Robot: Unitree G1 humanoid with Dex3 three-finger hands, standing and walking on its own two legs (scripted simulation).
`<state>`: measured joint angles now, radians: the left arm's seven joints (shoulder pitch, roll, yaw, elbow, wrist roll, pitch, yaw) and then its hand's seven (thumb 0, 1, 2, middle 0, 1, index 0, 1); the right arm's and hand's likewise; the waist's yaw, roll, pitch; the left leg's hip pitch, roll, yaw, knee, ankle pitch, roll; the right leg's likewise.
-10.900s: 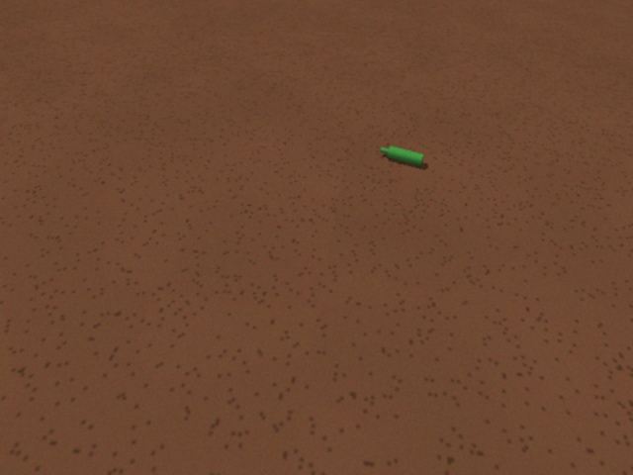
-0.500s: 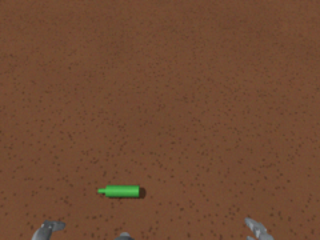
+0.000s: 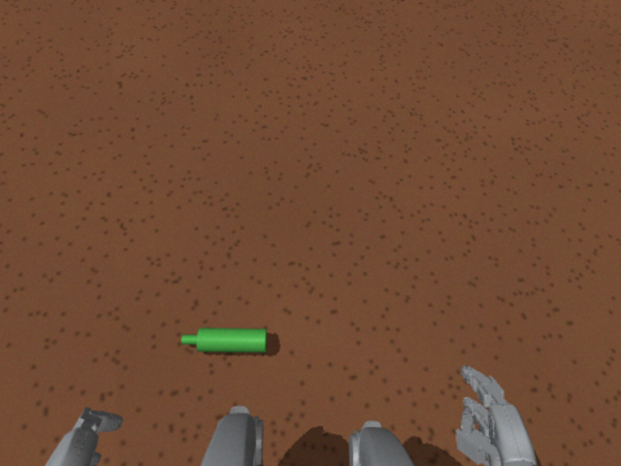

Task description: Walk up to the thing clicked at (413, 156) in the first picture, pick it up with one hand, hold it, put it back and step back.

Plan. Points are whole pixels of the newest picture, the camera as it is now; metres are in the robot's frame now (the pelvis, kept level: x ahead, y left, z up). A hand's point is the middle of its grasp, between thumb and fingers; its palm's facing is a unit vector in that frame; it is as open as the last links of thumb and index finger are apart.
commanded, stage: rise first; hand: left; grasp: from above
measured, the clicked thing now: (224, 340) +0.45 +0.22 -0.62
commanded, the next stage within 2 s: none
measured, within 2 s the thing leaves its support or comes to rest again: neither
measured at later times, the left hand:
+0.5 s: hand (169, 388) +0.28 +0.26 -0.34, palm faces -0.46 -0.33 -0.83, open 14.1 cm
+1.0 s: hand (192, 361) +0.35 +0.25 -0.44, palm faces -0.47 -0.03 -0.88, open 14.3 cm
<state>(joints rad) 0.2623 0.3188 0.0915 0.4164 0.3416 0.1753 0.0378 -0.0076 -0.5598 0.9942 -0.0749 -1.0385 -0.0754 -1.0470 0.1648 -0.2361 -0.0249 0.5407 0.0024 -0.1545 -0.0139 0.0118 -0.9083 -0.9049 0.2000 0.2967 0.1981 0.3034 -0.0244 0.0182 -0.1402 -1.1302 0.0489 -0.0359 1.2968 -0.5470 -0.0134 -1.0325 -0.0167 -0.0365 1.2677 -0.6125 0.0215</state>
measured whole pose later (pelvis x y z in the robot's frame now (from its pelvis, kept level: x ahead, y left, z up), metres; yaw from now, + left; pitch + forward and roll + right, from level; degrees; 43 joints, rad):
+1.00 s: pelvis -0.09 +0.00 -0.28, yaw -7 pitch +33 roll -6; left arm -0.76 0.61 0.04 1.23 1.17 -0.20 0.33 -0.01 -0.56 1.06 -0.07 -1.00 -0.07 -1.01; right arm 0.12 -0.26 -0.03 0.78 -0.09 -0.05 0.08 0.01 -0.90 -0.90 0.20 0.30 0.20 0.30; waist -0.12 -0.01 -0.10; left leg -2.23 0.06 -0.13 2.24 -0.60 -0.02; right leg -2.11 0.03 -0.05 2.22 -0.70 0.03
